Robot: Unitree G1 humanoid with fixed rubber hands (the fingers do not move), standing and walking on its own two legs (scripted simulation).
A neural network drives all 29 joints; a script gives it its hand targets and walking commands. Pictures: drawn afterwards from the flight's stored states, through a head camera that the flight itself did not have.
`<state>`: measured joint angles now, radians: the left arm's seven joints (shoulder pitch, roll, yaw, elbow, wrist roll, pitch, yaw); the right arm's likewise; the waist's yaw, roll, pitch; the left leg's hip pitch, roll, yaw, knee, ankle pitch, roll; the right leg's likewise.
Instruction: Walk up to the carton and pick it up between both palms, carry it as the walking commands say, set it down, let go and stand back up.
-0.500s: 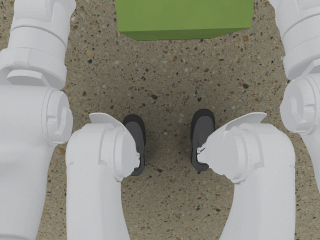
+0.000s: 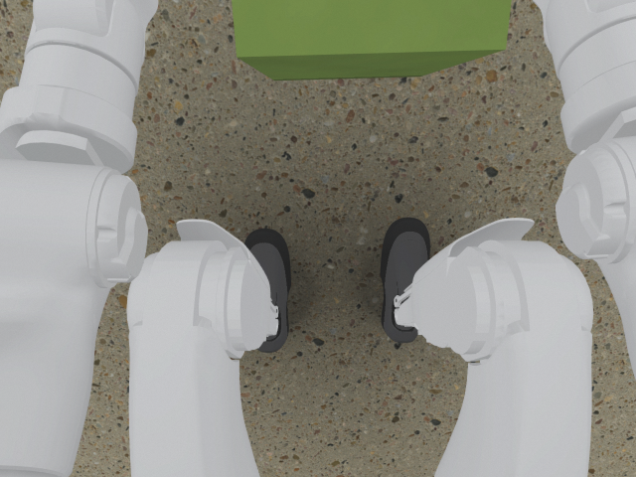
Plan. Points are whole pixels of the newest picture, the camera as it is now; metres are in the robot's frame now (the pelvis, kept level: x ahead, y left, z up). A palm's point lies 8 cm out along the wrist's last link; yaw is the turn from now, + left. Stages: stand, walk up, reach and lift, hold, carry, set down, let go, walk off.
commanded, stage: reach and lift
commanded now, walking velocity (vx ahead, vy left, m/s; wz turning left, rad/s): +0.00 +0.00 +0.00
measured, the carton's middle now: out of the picture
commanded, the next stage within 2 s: none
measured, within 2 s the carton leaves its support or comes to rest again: leaves its support in 1.20 s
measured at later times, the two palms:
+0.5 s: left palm out of the picture +0.57 +0.13 -0.16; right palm out of the picture +0.58 -0.17 -0.16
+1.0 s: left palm out of the picture +0.57 +0.13 -0.17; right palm out of the picture +0.57 -0.17 -0.17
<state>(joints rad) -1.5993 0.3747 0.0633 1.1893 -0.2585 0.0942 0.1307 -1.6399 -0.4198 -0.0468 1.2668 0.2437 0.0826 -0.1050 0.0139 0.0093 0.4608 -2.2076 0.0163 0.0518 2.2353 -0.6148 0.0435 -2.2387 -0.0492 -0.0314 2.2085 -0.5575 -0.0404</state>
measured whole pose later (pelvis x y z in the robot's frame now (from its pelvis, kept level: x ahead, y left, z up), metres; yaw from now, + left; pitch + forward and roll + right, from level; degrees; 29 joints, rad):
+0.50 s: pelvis +0.00 +0.00 +0.01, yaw -1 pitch +33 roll +1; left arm -1.65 0.29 0.11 1.18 -0.17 0.09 0.14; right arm -1.69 -0.39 0.00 1.26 0.23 0.10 -0.13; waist 0.02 0.00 0.52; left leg -2.16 0.02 0.04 2.22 -0.62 0.03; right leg -2.20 -0.02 -0.03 2.19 -0.55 -0.04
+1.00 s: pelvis +0.00 +0.00 -0.01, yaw -2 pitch +31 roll +2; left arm -1.57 0.27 0.28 1.00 -0.05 0.24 0.01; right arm -1.60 -0.35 -0.16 1.07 0.13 0.20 -0.06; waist 0.02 -0.01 0.52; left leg -2.17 -0.02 0.03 2.29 -0.66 0.00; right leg -2.24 0.01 -0.01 2.26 -0.55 -0.03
